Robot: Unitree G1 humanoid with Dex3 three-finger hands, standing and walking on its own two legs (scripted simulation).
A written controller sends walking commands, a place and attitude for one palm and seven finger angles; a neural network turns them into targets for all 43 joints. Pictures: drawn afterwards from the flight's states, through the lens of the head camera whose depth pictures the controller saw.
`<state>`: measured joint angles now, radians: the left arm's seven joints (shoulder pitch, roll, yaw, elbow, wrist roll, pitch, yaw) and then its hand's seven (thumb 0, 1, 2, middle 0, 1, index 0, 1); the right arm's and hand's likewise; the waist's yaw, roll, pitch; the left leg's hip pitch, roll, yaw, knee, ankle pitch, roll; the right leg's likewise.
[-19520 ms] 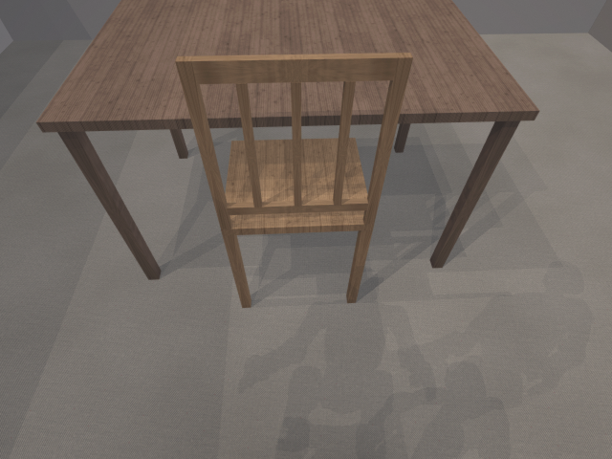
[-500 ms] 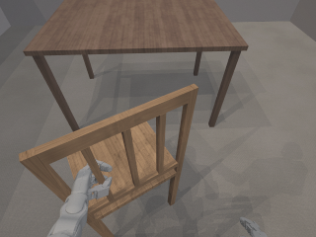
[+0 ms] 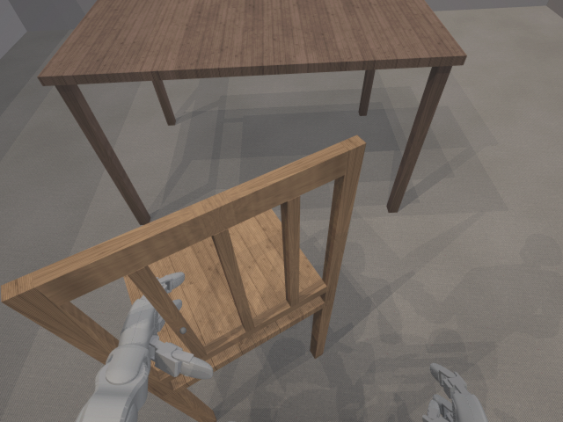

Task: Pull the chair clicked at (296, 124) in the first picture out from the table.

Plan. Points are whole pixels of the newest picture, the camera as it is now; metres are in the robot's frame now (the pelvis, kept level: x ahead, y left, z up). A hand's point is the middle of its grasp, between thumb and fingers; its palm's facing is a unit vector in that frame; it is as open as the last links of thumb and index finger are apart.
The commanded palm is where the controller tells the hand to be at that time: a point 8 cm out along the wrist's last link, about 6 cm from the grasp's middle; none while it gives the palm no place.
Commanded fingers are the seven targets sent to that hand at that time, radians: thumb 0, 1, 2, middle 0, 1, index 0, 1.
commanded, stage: open the thumb and straighten the fingers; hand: left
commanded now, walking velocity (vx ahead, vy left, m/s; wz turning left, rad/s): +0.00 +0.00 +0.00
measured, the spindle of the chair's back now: (236, 288) +0.33 +0.08 -0.03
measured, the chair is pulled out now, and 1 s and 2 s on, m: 0.57 0.57 0.57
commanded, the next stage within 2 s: draw the fingers out of the gap in 0.12 s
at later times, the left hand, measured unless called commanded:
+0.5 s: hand (179, 369) +0.21 +0.15 -0.04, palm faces +0.00 -0.97 -0.23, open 17.5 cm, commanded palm +0.18 +0.21 -0.01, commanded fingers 0.00 -0.55 0.20 0.00 0.00 0.00 0.00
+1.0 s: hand out of the picture +0.14 +0.15 -0.04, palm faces +0.03 -0.97 -0.23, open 17.5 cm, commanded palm +0.10 +0.20 -0.01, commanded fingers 0.00 -0.55 0.20 0.00 0.00 0.00 0.00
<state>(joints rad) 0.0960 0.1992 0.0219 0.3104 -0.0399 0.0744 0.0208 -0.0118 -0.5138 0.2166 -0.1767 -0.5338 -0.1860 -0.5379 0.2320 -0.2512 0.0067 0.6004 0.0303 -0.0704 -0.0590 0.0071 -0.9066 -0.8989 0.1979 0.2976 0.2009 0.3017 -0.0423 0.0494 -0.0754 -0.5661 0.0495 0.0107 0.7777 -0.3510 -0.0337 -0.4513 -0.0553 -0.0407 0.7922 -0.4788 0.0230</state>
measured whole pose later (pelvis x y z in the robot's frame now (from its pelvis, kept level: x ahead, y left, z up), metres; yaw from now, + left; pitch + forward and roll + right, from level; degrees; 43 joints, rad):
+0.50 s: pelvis +0.00 +0.00 -0.01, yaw +1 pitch +8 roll +0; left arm 0.35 0.21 -0.02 0.07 -0.04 0.10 0.03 -0.02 -0.54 0.20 -0.01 -0.01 -0.01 -0.01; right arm 0.25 -0.25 0.00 0.55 0.03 -0.08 -0.08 0.01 -0.91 -0.90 0.20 0.30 0.20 0.30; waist -0.04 0.05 -0.10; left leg -0.60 0.05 -0.01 0.83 -0.38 -0.04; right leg -0.48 -0.05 -0.05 0.84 -0.51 0.01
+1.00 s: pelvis -0.01 -0.01 -0.02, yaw +2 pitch +8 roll +0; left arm 0.61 0.20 -0.07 -0.12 -0.02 0.10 0.04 -0.02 -0.54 0.20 -0.01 -0.01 -0.01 0.00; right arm 0.23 -0.22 0.00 0.52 0.03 -0.12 -0.10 0.01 -0.91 -0.90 0.20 0.30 0.20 0.30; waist -0.02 0.06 -0.13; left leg -0.65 0.05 -0.03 0.90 -0.39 -0.05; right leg -0.52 -0.05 -0.08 0.91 -0.54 0.01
